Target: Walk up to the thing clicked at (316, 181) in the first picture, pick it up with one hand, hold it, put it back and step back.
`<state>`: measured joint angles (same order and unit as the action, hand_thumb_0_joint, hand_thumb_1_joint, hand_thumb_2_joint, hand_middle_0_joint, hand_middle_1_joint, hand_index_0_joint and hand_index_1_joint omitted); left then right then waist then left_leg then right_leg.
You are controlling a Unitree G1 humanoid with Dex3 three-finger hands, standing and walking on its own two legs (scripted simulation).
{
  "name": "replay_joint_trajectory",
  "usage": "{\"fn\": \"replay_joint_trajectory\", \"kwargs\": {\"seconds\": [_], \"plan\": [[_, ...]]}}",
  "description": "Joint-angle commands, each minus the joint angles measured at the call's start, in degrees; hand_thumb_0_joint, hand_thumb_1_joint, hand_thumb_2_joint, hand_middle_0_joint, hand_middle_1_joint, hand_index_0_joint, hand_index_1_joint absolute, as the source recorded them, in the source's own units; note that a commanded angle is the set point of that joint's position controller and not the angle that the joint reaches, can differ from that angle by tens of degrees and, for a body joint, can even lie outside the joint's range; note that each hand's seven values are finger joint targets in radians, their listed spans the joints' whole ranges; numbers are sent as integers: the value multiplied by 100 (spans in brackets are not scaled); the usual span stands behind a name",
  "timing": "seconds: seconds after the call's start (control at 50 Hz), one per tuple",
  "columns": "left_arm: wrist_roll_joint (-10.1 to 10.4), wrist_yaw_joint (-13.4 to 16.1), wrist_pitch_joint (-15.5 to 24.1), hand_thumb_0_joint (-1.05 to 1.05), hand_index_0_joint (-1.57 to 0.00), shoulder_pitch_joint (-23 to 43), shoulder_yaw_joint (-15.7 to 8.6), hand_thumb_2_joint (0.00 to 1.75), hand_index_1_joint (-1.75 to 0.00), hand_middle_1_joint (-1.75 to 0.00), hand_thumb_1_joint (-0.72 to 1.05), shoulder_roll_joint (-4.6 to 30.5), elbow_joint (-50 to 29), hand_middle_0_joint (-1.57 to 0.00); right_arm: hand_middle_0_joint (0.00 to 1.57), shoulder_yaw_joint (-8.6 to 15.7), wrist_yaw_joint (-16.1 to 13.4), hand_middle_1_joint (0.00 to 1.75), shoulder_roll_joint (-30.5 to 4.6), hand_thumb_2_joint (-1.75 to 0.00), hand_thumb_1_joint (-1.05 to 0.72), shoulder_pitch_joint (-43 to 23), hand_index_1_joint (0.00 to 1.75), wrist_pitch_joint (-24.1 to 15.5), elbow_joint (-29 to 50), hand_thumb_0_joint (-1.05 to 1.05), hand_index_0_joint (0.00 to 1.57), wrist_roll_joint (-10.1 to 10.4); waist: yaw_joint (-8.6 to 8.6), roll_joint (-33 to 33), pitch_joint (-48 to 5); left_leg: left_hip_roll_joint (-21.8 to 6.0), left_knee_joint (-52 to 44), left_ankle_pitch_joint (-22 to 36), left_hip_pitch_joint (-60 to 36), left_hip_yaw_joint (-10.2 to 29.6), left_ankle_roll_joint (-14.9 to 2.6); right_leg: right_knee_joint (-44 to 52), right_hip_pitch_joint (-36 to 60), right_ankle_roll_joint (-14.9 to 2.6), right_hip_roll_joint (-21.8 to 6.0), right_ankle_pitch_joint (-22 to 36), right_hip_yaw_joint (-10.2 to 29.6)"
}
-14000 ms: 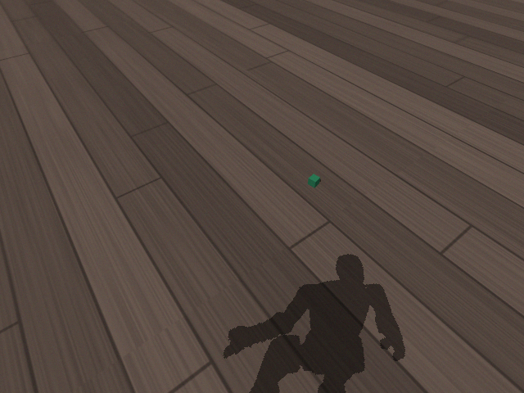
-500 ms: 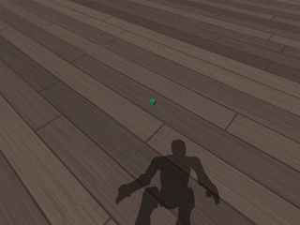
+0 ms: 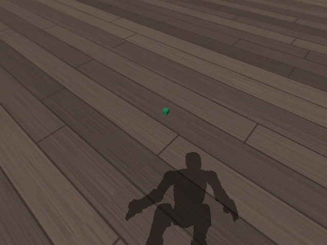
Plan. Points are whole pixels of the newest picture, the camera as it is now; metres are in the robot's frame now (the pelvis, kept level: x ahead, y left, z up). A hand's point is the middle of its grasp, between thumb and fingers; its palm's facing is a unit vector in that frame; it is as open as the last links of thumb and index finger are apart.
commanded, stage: stand
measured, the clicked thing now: (165, 111) +1.31 +0.00 -0.76
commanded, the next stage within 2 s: walk up in 0.76 s
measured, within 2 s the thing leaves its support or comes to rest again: neither
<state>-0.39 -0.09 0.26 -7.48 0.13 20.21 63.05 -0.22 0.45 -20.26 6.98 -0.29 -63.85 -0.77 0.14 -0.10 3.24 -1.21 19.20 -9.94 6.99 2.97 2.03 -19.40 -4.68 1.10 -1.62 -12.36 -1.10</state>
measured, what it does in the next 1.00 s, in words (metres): lifts its left foot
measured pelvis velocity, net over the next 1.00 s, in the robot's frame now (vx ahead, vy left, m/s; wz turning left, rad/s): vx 0.04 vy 0.03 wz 0.23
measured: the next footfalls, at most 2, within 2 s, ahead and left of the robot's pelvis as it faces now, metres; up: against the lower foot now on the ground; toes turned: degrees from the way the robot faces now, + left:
left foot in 1.02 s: +0.13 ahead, +0.18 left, +0.00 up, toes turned +20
right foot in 1.50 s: +0.50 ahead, -0.08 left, +0.00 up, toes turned +26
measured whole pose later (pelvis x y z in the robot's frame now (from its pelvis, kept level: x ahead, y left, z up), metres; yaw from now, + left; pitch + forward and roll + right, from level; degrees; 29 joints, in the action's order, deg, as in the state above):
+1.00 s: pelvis +0.04 +0.03 -0.02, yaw +13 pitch -2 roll +0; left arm -3.8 -5.3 -1.2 -8.2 -7.7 25.8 51.5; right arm 5.2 3.6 -26.1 18.9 -1.3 -59.3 -1.3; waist 2.4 4.7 1.8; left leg -3.9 37.5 -19.0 20.8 -5.5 -0.7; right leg -27.2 -1.0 0.2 -7.5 -23.3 -13.0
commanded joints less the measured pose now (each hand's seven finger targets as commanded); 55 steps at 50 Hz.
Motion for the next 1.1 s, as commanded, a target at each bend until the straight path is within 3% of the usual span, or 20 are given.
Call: {"fn": "replay_joint_trajectory", "kwargs": {"seconds": [0.0, 0.16, 0.56, 0.64, 0.72, 0.74, 0.76, 0.78, 0.8, 0.82, 0.84, 0.88, 0.92, 0.96, 0.98, 1.0, 1.02, 1.04, 1.06, 1.08], "plan": [[-14, 55, 128, 0, -20, 142, -263, 90, -30, -30, 90, 1264, -292, -20, 20, 237, -107, 30, -1234, -90, -90, -195, 30, -118, 324, 0, 20, 30, 18, -8, -472, -567, -169, 1130, -131, 358, -271, 333, 21, -223, -596, 913, 454], [-22, 65, 133, 0, -20, 147, -258, 90, -30, -30, 90, 1268, -309, -20, 20, 238, -108, 30, -1226, -90, -90, -204, 30, -107, 336, 0, 20, 41, 12, 34, -480, -566, -116, 1256, -191, 333, -280, 335, 47, -199, -598, 1155, 432], [-18, 28, 109, 0, -20, 133, -278, 90, -30, -30, 90, 1245, -269, -20, 20, 252, -84, 30, -1211, -90, -90, -131, 30, -109, 275, 0, 20, 18, 3, -21, -138, -505, -395, 222, 127, 418, -291, 446, -224, -237, -543, 93, 471], [-23, 27, 109, 0, -20, 92, -279, 90, -30, -30, 90, 1270, -253, -20, 20, 271, -79, 30, -1235, -90, -90, -138, 30, -110, 266, 0, 20, 16, 8, 10, -148, -509, -370, 221, 86, 442, -273, 476, -275, -239, -552, -30, 505], [-24, 35, 121, 0, -20, 129, -276, 90, -30, -30, 90, 1283, -286, -20, 20, 254, -86, 30, -1200, -90, -90, -113, 30, -114, 263, 0, 20, 19, -2, 10, -361, -523, -253, 717, -2, 407, -259, 388, -137, -233, -589, 465, 515], [-272, -180, 114, 0, -20, 347, -992, 90, -30, -30, 90, 2167, -956, -20, 20, 713, -12, 30, -2123, -90, -90, 615, 30, -202, 562, 0, 20, 95, 126, 596, -701, -438, 38, -1892, 1317, 1064, -485, -285, 783, -539, -488, -2531, 129], [-358, -253, 84, 0, -20, 221, -1032, 90, -30, -30, 90, 2235, -1002, -20, 20, 717, 20, 30, -2127, -90, -90, 303, 30, -214, 683, 0, 20, 34, 298, 522, -254, -263, 153, -2203, 2441, 897, -316, -163, 1111, -682, -742, -3366, 485], [-354, -293, 70, 0, -20, 27, -1075, 90, -30, -30, 90, 2228, -1028, -20, 20, 664, 28, 30, -1962, -90, -90, -31, 30, -201, 870, 0, 20, -41, 490, 915, -79, 99, 803, -1612, 3166, 16, -107, 466, 1456, -819, -1247, -3736, 716], [-282, -313, 44, 0, -20, -140, -1108, 90, -30, -30, 90, 2237, -1082, -20, 20, 672, 68, 30, -1771, -90, -90, -421, 30, -227, 1069, 0, 20, -38, 677, 1717, -145, 86, 2114, -1213, 3375, -475, -261, 1016, 1243, -1127, -2067, -3796, 1439], [-264, -334, 56, 0, -20, 120, -1133, 90, -30, -30, 90, 2171, -1278, -20, 20, 737, 84, 30, -1753, -90, -90, -341, 30, -245, 1167, 0, 20, -62, 632, 1611, 11, -191, 2632, -1344, 3562, -585, -191, 1205, 1113, -1340, -2399, -3266, 1502], [-260, -376, 34, 0, -20, 287, -1141, 90, -30, -30, 90, 2074, -1386, -20, 20, 778, 103, 30, -1819, -90, -90, -229, 30, -261, 1165, 0, 20, -69, 600, 1312, 117, -321, 2773, -1543, 3365, -620, -117, 1223, 847, -1456, -2454, -2775, 1417], [-323, -424, 26, 0, -20, 312, -1126, 90, -30, -30, 90, 1869, -1544, -20, 20, 766, 200, 30, -1798, -90, -90, 136, 30, -307, 1135, 0, 20, -47, 508, 899, 149, -417, 2530, -1446, 2927, -563, -236, 985, 723, -1308, -2095, -2360, 757], [-379, -502, 20, 0, -20, 804, -1117, 90, -30, -30, 90, 1859, -1743, -20, 20, 785, 268, 30, -1680, -90, -90, 676, 30, -318, 1074, 0, 20, 15, 206, 1038, 130, -441, 1996, -1048, 2016, -765, -321, 692, 189, -1085, -1769, -2231, -3], [-360, -557, -35, 0, -20, 1217, -1078, 90, -30, -30, 90, 1808, -1970, -20, 20, 902, 175, 30, -1670, -90, -90, 1801, 30, -325, 766, 0, 20, -14, -396, 646, -140, -102, 1068, -330, 67, -1139, -308, -617, -1018, -858, -1192, -2325, -889], [-400, -570, -95, 0, -20, 1270, -1017, 90, -30, -30, 90, 1522, -2089, -20, 20, 1041, 52, 30, -1878, -90, -90, 2746, 30, -331, 428, 0, 20, -59, -820, -320, -410, 154, 901, -603, -1187, -838, -473, -2337, -1861, -746, -705, -1944, -1120], [-374, -618, -141, 0, -20, 1221, -888, 90, -30, -30, 90, 1071, -2277, -20, 20, 1155, -76, 30, -2343, -90, -90, 3276, 30, -335, 413, 0, 20, -128, -1089, -1573, -239, -497, 100, -2099, -1829, 754, -765, -4183, -3326, -583, -102, -2287, -1057], [-387, -660, -164, 0, -20, 1168, -760, 90, -30, -30, 90, 872, -2440, -20, 20, 1205, -172, 30, -2752, -90, -90, 2917, 30, -338, 698, 0, 20, -170, -838, -1912, -156, -1674, -812, -3975, -1571, 3466, -1022, -5237, -4401, -387, 230, -2332, -181], [-334, -712, -197, 0, -20, 1030, -827, 90, -30, -30, 90, 1378, -2412, -20, 20, 1139, -191, 30, -2815, -90, -90, 2032, 30, -368, 1032, 0, 20, -65, -370, -773, 69, -2224, -1772, -4721, -167, 4742, -1451, -5192, -3709, -373, -4, -1805, 637], [-323, -737, -203, 0, -20, 644, -825, 90, -30, -30, 90, 1644, -2362, -20, 20, 1076, -213, 30, -2943, -90, -90, 1236, 30, -419, 1288, 0, 20, 72, 44, -687, 291, -2382, -2026, -4920, 427, 4835, -1742, -5210, -3432, -381, -310, -1805, 924], [-281, -754, -209, 0, -20, 503, -825, 90, -30, -30, 90, 1755, -2142, -20, 20, 983, -240, 30, -2689, -90, -90, 933, 30, -482, 1356, 0, 20, 69, 199, -299, 323, -2077, -1614, -4053, 488, 3935, -1555, -5034, -3201, -287, -491, -1581, 1020]]}}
